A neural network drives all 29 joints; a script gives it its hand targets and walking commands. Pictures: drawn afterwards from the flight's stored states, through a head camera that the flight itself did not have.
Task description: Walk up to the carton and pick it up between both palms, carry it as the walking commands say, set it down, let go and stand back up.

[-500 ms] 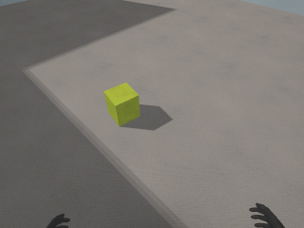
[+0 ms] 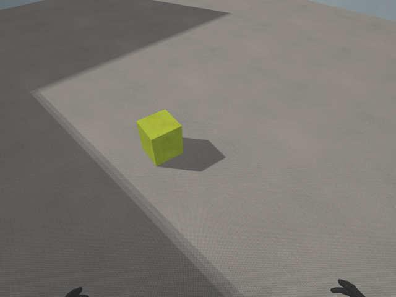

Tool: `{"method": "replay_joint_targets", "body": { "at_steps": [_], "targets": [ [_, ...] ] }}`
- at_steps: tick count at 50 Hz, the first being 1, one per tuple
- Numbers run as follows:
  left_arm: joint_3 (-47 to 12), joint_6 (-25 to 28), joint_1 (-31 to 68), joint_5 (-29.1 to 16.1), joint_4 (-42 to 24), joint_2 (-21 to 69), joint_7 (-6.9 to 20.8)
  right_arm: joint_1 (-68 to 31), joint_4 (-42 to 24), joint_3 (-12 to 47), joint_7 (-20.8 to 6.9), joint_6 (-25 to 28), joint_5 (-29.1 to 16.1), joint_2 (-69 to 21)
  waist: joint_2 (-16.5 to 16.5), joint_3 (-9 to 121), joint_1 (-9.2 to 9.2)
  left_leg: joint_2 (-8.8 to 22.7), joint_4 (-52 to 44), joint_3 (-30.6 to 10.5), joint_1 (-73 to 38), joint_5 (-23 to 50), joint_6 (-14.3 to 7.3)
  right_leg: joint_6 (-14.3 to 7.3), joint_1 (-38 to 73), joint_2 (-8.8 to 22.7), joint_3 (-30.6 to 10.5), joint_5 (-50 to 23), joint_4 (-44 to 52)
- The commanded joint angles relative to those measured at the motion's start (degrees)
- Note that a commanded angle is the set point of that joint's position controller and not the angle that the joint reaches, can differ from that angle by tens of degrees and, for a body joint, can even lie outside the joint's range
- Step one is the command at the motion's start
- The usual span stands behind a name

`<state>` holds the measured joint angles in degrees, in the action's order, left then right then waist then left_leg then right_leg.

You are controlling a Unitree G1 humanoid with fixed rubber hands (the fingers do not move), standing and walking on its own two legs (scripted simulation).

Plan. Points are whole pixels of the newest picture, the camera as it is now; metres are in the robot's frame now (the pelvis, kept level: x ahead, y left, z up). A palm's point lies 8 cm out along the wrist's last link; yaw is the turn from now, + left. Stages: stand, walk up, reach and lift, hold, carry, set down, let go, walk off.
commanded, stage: stand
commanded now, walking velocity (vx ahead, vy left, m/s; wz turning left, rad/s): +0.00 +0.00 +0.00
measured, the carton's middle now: (160, 137) +1.17 +0.24 -0.65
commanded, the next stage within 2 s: walk up in 1.02 s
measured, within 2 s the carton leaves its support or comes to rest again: neither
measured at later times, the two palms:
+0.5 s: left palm out of the picture +0.09 +0.30 -0.10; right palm out of the picture +0.10 -0.31 -0.10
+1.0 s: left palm out of the picture +0.10 +0.29 -0.10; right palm out of the picture +0.09 -0.33 -0.09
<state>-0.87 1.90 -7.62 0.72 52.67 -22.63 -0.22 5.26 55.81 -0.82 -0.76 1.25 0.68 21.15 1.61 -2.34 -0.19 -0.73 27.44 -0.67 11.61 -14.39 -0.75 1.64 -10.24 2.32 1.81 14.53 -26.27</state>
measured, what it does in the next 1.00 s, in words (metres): stands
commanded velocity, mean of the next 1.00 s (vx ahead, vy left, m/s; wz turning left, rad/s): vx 0.00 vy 0.00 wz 0.00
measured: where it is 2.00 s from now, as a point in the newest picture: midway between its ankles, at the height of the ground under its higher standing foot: outside the picture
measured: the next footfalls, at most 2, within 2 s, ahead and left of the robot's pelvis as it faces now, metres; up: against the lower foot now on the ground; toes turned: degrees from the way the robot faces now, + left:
right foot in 1.52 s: +0.12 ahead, -0.23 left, +0.00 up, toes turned +9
left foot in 1.82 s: +0.07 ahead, -0.06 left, +0.00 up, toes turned +26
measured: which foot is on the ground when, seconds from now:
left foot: down 0.00-1.00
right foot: down 0.00-1.00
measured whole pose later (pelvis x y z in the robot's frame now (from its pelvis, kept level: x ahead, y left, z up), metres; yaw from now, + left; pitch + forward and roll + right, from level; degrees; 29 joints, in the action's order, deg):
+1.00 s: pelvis +0.00 -0.01 +0.01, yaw +0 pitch -2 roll +0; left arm -0.5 1.0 -5.9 0.6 59.0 -22.2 0.0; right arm 4.6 62.4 -0.6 -0.4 0.8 0.5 22.3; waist 1.2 -2.7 0.0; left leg 0.0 19.0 -0.5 6.9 -10.4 0.3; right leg 0.9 -6.5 1.8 1.8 11.4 -19.7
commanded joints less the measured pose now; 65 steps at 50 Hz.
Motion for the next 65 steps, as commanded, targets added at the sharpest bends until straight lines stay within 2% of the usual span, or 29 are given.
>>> {"method": "replay_joint_targets", "body": {
  "at_steps": [1,5,6,8,10,15,16,22,23,33,35,39,40,41,42,43,46,47,48,52,53,56,58,60,61,62,63,64,65],
  "targets": [
    [2.2,0.9,2.9,0.1,-1.4,-10.1,-0.1,-2.8,-2.0,-2.5,0.6,0.6,0.3,12.0,-1.3,1.4,0.18,6.5,-6.9,-5.8,-1.4,11.1,-1.7,-3.8,-0.2,4.7,-4.4,-6.2,5.5],
    [2.1,0.6,1.6,-0.1,0.2,-10.7,0.0,-5.1,-1.1,-1.8,0.6,0.6,-0.4,10.9,-5.9,4.8,0.88,7.3,-7.5,-6.2,-3.2,11.0,-1.9,-3.4,2.8,4.8,-3.9,-7.4,6.2],
    [2.1,0.6,2.6,0.5,0.4,-10.4,-0.3,-3.4,-1.0,-1.5,0.8,0.3,-0.8,9.8,-1.6,3.0,-0.29,7.5,-8.2,-5.5,-3.6,9.2,-1.6,-3.7,0.4,5.1,-4.3,-5.8,6.8],
    [2.0,0.9,2.5,-0.3,0.5,-9.1,-0.3,-3.8,0.0,-1.5,0.5,0.9,-0.2,9.9,-4.6,4.3,0.19,8.0,-8.6,-6.3,-2.6,9.5,-1.7,-4.0,3.3,5.1,-4.8,-7.2,6.8],
    [2.2,0.9,2.8,0.2,0.9,-11.0,-0.1,-2.8,0.2,-2.0,0.1,0.9,0.1,11.1,0.3,3.1,0.53,7.0,-7.9,-5.1,-3.0,9.3,-1.5,-4.0,1.8,5.3,-4.9,-7.6,7.1],
    [1.6,0.6,2.6,-0.2,2.0,-8.7,-0.1,-4.3,1.6,-1.7,0.6,0.7,-0.1,12.2,-3.9,4.0,0.65,7.3,-9.2,-5.3,-4.5,9.9,-1.3,-3.8,2.7,5.9,-5.8,-7.5,9.6],
    [2.2,0.5,3.2,0.0,2.4,-10.9,-0.1,-2.7,2.0,-1.6,0.5,0.5,-0.6,10.0,0.4,4.9,-0.98,7.8,-9.8,-5.8,-5.6,10.3,-1.7,-3.6,3.3,6.2,-5.1,-9.2,8.9],
    [2.0,0.7,1.6,0.1,3.2,-9.7,-0.2,-4.2,2.3,-1.7,0.4,0.7,-0.2,11.5,-2.4,3.8,1.1,7.3,-9.9,-6.2,-4.9,8.8,-1.7,-3.5,3.1,6.1,-5.4,-5.0,9.7],
    [2.2,0.5,3.2,0.5,2.8,-10.6,-0.2,-4.2,1.8,-1.7,0.4,0.6,-0.5,11.2,-3.1,4.4,-0.32,7.5,-10.2,-5.4,-4.5,9.3,-1.1,-3.8,2.1,6.0,-5.0,-6.6,9.1],
    [2.6,0.4,3.5,-0.1,3.3,-10.3,-0.1,-2.3,3.9,-1.8,0.7,0.6,-0.2,10.3,0.8,5.8,-0.14,7.5,-10.2,-5.4,-6.0,11.7,-1.3,-3.6,3.4,6.3,-5.6,-9.4,8.9],
    [2.8,0.3,2.5,0.0,3.4,-10.8,-0.1,-4.7,3.1,-2.1,0.4,0.6,0.2,12.4,-2.5,4.3,0.54,6.8,-10.2,-5.2,-5.2,11.9,-0.5,-3.3,2.6,5.9,-5.1,-9.0,9.3],
    [2.1,-0.1,2.8,-0.5,3.9,-9.6,0.1,-1.2,4.5,-1.6,0.5,0.3,0.0,11.7,2.1,4.7,-0.45,8.2,-9.6,-4.9,-6.2,12.3,-0.9,-3.2,3.0,6.0,-4.8,-11.3,9.3],
    [1.6,0.0,2.5,-0.6,3.9,-8.9,-0.2,-1.6,3.9,-2.0,0.5,0.6,0.1,12.4,-0.7,3.1,-0.16,7.6,-9.8,-5.5,-4.4,11.2,-1.3,-3.4,2.9,5.9,-5.5,-10.3,9.3],
    [2.6,0.2,2.5,-0.1,3.8,-11.5,-0.6,-2.5,3.9,-1.4,0.3,0.2,-0.1,10.8,1.7,1.6,0.37,7.5,-10.9,-5.7,-4.9,12.2,-0.9,-3.3,2.6,5.7,-4.3,-11.4,9.1],
    [2.2,0.2,2.4,-0.1,3.7,-10.0,-0.4,-4.4,3.2,-1.8,0.6,0.2,0.2,12.1,-2.4,3.4,1.19,7.8,-10.5,-5.6,-5.7,12.9,-0.8,-3.3,2.8,5.8,-5.2,-10.1,9.4],
    [2.6,0.1,2.0,-0.1,4.5,-11.4,-0.4,-3.0,3.6,-2.0,0.6,0.1,0.0,12.7,-4.7,4.5,-0.36,7.4,-10.8,-4.7,-7.0,12.6,-0.8,-3.6,3.5,6.2,-5.8,-9.7,9.3],
    [2.0,-0.2,2.8,0.0,3.2,-8.8,-0.4,-3.0,3.6,-1.5,0.9,0.6,-0.3,11.0,-1.2,4.0,0.68,7.4,-10.2,-4.7,-5.6,12.8,-0.7,-3.6,4.7,5.5,-5.3,-11.2,9.7],
    [2.2,-0.1,5.1,-0.3,3.4,-10.7,-0.3,-3.8,3.2,-1.1,0.6,0.3,-0.2,9.8,3.2,4.5,0.29,7.9,-10.5,-5.5,-5.6,14.5,-0.9,-3.0,4.5,5.4,-4.0,-11.2,8.6],
    [2.5,-0.4,2.3,0.0,4.0,-10.6,-0.1,-2.9,3.6,-1.2,0.6,0.3,-0.2,11.4,-3.0,4.2,0.35,7.7,-9.9,-4.3,-6.3,12.6,-1.0,-3.3,3.8,6.0,-5.6,-11.0,10.3],
    [2.4,-0.1,3.2,-0.2,4.2,-11.0,-0.5,-2.9,3.7,-1.5,0.6,0.3,-0.1,11.7,1.1,3.7,0.17,7.5,-11.6,-5.2,-5.9,13.1,-0.8,-3.4,3.3,6.1,-5.8,-10.1,9.4],
    [2.4,-0.3,4.0,-0.2,3.6,-10.1,-0.3,-3.5,3.5,-1.0,0.9,0.4,-0.1,11.3,-3.0,3.8,-0.14,7.6,-10.3,-4.7,-6.5,12.6,-0.3,-3.0,3.6,5.8,-5.1,-9.6,10.5],
    [2.3,-0.2,2.9,0.0,4.7,-11.2,-0.4,-2.2,3.8,-1.7,0.5,0.1,-0.4,11.0,-0.9,3.9,-0.17,7.7,-10.2,-4.8,-5.7,11.6,-1.0,-3.2,3.9,5.9,-4.3,-10.7,9.6],
    [2.1,0.0,4.6,0.0,3.5,-10.5,-0.1,-4.5,2.9,-2.0,0.5,-0.1,0.1,12.2,-4.4,2.2,0.04,7.3,-10.0,-3.8,-5.4,14.4,-0.6,-3.9,2.5,6.4,-5.4,-13.2,9.9],
    [2.0,0.1,3.1,-0.2,3.8,-10.8,-0.3,-2.1,3.3,-2.1,0.4,0.4,0.1,10.9,1.6,4.8,0.02,8.4,-10.8,-5.6,-6.2,13.6,-0.6,-3.0,4.9,6.0,-4.2,-12.4,9.3],
    [5.1,-1.6,-0.3,-1.0,1.1,-6.1,-0.3,2.7,0.3,-2.8,0.4,-1.2,1.1,7.1,1.1,7.0,2.63,8.6,-5.6,-9.1,3.2,-12.5,-1.6,-1.6,5.9,6.0,-1.9,12.7,2.9],
    [4.6,-3.4,0.8,-0.6,1.6,-5.6,-1.5,-0.7,-1.5,-4.3,0.4,-2.6,1.4,7.6,-1.8,-2.8,1.89,10.8,-3.5,-11.8,6.5,8.8,-3.1,-1.2,-0.9,3.3,-0.2,0.1,-2.9],
    [5.0,-4.6,4.6,0.8,-1.0,-3.2,0.4,12.8,-0.8,-5.7,1.8,-3.1,2.0,10.3,-3.1,1.3,-2.1,18.3,-9.4,-21.1,-6.3,7.0,-5.6,0.3,-12.8,-2.0,4.2,9.5,-12.2],
    [4.8,-5.5,7.8,1.5,-3.7,-2.3,0.9,16.8,0.8,-6.8,2.8,-3.4,2.8,14.1,-11.3,-0.7,-4.35,24.3,-14.0,-35.0,-8.8,11.7,-10.6,1.2,-24.0,-3.2,-3.2,17.2,-23.1],
    [4.4,-4.9,5.6,1.3,-4.0,-2.1,1.1,16.2,-0.4,-7.3,3.1,-2.9,2.3,15.4,-12.1,0.9,-3.23,25.7,-12.6,-35.1,-10.0,15.6,-11.2,1.5,-26.8,-0.4,-7.7,14.9,-28.1]
  ]
}}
